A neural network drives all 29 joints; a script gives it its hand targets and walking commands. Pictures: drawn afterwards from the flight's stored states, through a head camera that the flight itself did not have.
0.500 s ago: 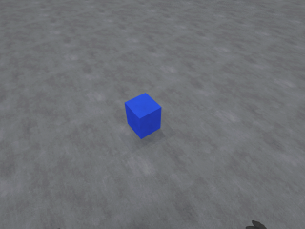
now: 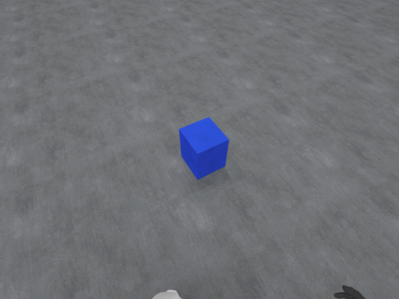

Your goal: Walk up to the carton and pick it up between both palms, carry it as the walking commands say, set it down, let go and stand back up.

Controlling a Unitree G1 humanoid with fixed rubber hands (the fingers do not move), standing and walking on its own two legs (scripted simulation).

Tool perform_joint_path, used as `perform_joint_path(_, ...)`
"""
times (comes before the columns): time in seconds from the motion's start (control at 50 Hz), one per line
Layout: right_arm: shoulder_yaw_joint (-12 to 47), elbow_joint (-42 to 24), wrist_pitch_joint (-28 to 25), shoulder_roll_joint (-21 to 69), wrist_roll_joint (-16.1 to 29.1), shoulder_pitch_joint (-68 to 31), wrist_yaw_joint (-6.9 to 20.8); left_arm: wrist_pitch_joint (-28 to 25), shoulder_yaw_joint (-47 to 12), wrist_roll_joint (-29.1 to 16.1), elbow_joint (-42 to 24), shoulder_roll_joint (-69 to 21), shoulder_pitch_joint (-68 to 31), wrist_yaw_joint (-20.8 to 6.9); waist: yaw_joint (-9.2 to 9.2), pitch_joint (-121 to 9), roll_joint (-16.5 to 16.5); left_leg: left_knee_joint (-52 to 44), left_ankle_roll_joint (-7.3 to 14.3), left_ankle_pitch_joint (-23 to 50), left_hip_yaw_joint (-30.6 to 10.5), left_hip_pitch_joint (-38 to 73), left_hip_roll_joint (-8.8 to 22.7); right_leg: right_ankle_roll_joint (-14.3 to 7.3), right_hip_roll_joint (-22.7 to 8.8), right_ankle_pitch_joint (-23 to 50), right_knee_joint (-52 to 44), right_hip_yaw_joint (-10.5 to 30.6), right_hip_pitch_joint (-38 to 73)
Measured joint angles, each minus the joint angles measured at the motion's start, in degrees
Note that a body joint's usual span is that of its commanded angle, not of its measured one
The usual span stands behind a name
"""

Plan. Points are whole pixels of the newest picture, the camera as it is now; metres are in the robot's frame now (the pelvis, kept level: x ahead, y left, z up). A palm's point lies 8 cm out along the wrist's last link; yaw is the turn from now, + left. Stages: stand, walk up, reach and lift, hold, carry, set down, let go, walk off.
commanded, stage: walk up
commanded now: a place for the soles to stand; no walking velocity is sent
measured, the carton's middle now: (203, 148) +0.99 +0.04 -0.63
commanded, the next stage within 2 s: none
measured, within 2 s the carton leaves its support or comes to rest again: neither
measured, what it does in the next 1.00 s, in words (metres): walks ahead: right foot, then left foot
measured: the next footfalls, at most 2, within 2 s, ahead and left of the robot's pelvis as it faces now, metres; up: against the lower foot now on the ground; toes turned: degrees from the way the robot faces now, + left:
right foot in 0.30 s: +0.15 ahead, -0.13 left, +0.00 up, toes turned +0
left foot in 0.68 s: +0.23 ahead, +0.12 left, +0.00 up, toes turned +3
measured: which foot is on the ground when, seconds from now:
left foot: down 0.00-0.32, up 0.34-0.66, down 0.68-0.98, up 1.00-1.00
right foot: down 0.00-0.02, up 0.04-0.28, down 0.30-0.68, up 0.70-0.94, down 0.96-1.00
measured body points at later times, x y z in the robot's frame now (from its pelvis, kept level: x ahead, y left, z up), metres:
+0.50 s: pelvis +0.09 -0.03 +0.01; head +0.11 -0.04 +0.46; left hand +0.12 +0.31 -0.09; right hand +0.21 -0.34 -0.11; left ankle +0.12 +0.11 -0.68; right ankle +0.11 -0.13 -0.72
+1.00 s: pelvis +0.18 -0.03 +0.00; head +0.20 -0.03 +0.45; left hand +0.23 +0.30 -0.11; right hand +0.28 -0.35 -0.11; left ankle +0.19 +0.11 -0.72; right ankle +0.25 -0.14 -0.73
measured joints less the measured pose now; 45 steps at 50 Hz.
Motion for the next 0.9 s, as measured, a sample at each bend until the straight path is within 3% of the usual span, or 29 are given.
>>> perform_joint_path(0.04, -0.01, -0.23, -0.79, -0.03, 0.0, -0.01, -0.01, 0.51, 0.0, 0.0, -0.09, 0.08, -0.06, 0.09, -0.87, 1.71, -0.48, -0.17, -0.26, 6.72, 0.06, 1.62, -0.59, -0.47, -0.32, -1.79, 11.47, 0.91, -2.95)
perform_joint_path(0.08, -0.01, -0.24, -0.79, 0.95, 0.0, 0.03, -0.01, 1.49, -0.02, 0.0, -0.12, 0.0, -0.05, -0.02, -2.44, 2.2, -2.21, 0.32, -0.59, 5.31, 0.04, 3.39, -2.07, -0.79, -0.42, -1.86, 21.67, 3.2, -6.55)
perform_joint_path(0.12, 0.0, -0.25, -0.79, 0.98, 0.0, 0.02, 0.0, 1.63, -0.02, 0.0, -0.19, -0.33, -0.01, -0.51, -3.13, 2.16, -2.37, 0.21, -0.6, 3.49, 0.08, 4.92, -1.94, -0.76, -0.5, -1.95, 24.95, 3.38, -9.14)
perform_joint_path(0.3, 0.01, -0.22, -0.2, 0.9, -0.01, 0.05, 0.0, 1.31, 0.03, -0.01, -0.29, 0.49, 0.03, -1.68, -6.2, 1.61, -2.42, 0.06, -0.6, 0.56, 0.14, 6.78, -1.34, -0.23, -1.37, -0.97, 6.66, 3.32, -9.73)
perform_joint_path(0.34, 0.02, -0.18, 0.68, 0.93, -0.01, 0.05, 0.0, 0.45, 0.13, -0.01, -0.27, 0.5, 0.04, -1.25, -5.42, 1.52, -2.06, 2.83, -0.6, -2.15, 0.17, 6.25, -0.93, -0.34, -0.84, 5.53, 5.01, 3.21, -9.28)
perform_joint_path(0.42, 0.01, -0.23, 1.05, 0.21, -0.01, 0.06, 0.0, -0.25, 0.13, -0.01, -0.27, -0.28, 0.07, -0.33, -3.04, 1.02, -1.05, 13.64, -0.6, -3.93, 0.14, 1.36, -1.54, -0.61, -0.84, 6.13, 2.24, 3.1, -7.47)
perform_joint_path(0.54, 0.02, -0.24, 1.04, -0.32, -0.01, 0.08, 0.0, -0.27, 0.12, -0.01, -0.26, -0.23, 0.89, 0.02, -0.3, 0.99, -0.18, 13.56, -0.6, -3.95, 0.09, -1.07, -0.31, -0.7, -0.82, 6.3, -2.42, 2.63, -3.44)
perform_joint_path(0.62, 0.01, -0.28, 0.69, -0.34, 0.0, 0.1, 0.0, -0.26, 0.1, 0.0, -0.26, -0.16, 1.16, -0.19, 0.23, 0.24, -0.07, 7.99, -0.6, -3.65, 0.07, -1.0, 0.22, -0.04, -0.81, 5.12, -2.88, 1.71, -2.82)
perform_joint_path(0.68, -0.01, -0.32, -0.62, -0.71, 0.0, 0.14, 0.0, 0.06, 0.1, 0.0, -0.34, 0.04, 1.23, -0.36, -0.59, 0.82, 0.16, -2.85, -0.61, 0.89, -0.02, 3.04, 0.02, 0.34, -0.93, 1.99, 2.77, 0.67, -3.77)
perform_joint_path(0.7, 0.0, -0.27, -0.94, -0.62, 0.0, 0.14, 0.0, 0.43, 0.1, 0.0, -0.32, 0.03, 1.03, -0.28, -1.14, 1.49, -0.25, -2.31, -0.93, 4.69, 0.06, 3.36, -0.31, -0.02, -0.98, 0.78, 8.2, 1.52, -5.19)
perform_joint_path(0.76, 0.0, -0.27, -0.96, 0.5, 0.0, 0.16, 0.0, 1.52, 0.09, 0.0, -0.38, -0.21, 0.94, -0.31, -3.42, 2.03, -2.27, -1.39, -1.38, 4.13, 0.05, 5.7, -1.75, -0.33, -0.99, 0.56, 20.54, 4.13, -9.05)
perform_joint_path(0.82, 0.01, -0.28, -0.96, 0.41, 0.0, 0.16, 0.0, 1.53, 0.09, 0.0, -0.42, -0.13, 0.98, -1.13, -4.65, 1.99, -2.34, -1.45, -1.38, 2.36, 0.1, 7.56, -1.2, -0.07, -1.18, 0.47, 20.68, 4.22, -10.66)
perform_joint_path(0.9, 0.01, -0.28, -0.94, 0.31, 0.0, 0.15, 0.0, 1.53, 0.1, 0.0, -0.44, 0.38, 0.93, -1.86, -6.2, 1.53, -2.37, -1.46, -1.38, 1.06, 0.13, 8.23, -0.74, 0.21, -1.44, 0.43, 13.59, 4.23, -10.71)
